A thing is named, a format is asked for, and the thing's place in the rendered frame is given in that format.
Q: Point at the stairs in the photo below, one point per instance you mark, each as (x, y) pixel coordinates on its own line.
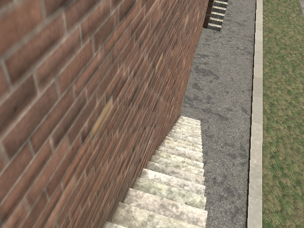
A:
(217, 14)
(170, 190)

